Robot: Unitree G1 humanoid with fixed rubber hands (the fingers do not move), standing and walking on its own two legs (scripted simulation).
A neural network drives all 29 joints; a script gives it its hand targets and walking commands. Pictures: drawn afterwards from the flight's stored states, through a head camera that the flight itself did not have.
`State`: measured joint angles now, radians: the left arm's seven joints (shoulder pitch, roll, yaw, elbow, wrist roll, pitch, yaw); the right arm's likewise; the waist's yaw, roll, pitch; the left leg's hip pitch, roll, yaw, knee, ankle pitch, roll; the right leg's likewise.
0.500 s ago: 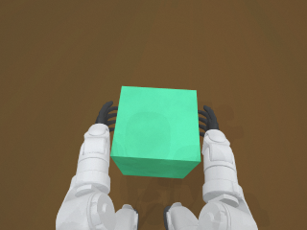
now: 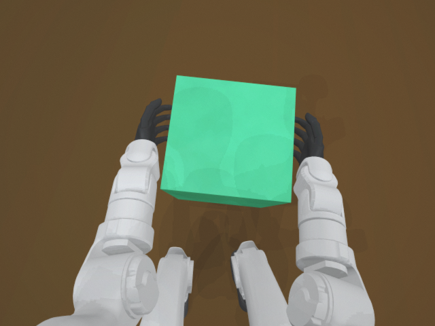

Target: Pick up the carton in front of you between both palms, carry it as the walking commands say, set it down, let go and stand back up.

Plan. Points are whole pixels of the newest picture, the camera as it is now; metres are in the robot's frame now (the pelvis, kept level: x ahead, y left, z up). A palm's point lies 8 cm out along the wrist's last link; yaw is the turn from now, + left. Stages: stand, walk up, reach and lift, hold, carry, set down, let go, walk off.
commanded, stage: set down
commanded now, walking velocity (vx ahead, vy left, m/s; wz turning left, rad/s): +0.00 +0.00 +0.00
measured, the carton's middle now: (226, 153) +0.44 -0.04 -0.16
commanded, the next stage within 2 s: none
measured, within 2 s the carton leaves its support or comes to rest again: rests again in 1.38 s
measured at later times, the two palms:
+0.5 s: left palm (171, 143) +0.49 +0.08 -0.24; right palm (291, 164) +0.43 -0.21 -0.24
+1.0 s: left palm (184, 145) +0.54 +0.06 -0.40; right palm (280, 167) +0.45 -0.23 -0.39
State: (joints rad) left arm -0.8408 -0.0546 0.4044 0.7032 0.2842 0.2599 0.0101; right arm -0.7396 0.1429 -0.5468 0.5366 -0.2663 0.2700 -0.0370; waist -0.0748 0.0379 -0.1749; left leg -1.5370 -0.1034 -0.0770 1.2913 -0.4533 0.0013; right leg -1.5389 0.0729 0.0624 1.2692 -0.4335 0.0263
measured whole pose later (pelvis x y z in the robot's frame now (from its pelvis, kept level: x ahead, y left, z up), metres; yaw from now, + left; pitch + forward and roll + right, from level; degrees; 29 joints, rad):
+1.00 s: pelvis -0.04 +0.00 -0.22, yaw -1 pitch +42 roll -3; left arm -1.58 0.29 0.06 1.05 0.03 0.26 0.09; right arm -1.30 -0.08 -0.55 0.67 -0.05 0.29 -0.14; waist -0.13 0.02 0.32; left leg -2.22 -0.17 -0.06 2.10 -0.61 -0.03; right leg -2.21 0.11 0.02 2.06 -0.59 0.07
